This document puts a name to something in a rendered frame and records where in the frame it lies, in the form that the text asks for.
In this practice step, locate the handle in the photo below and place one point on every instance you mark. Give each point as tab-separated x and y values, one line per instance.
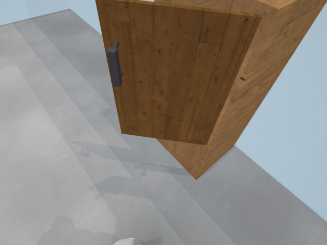
114	65

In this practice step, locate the cupboard door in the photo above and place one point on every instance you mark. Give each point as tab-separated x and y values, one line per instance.
179	64

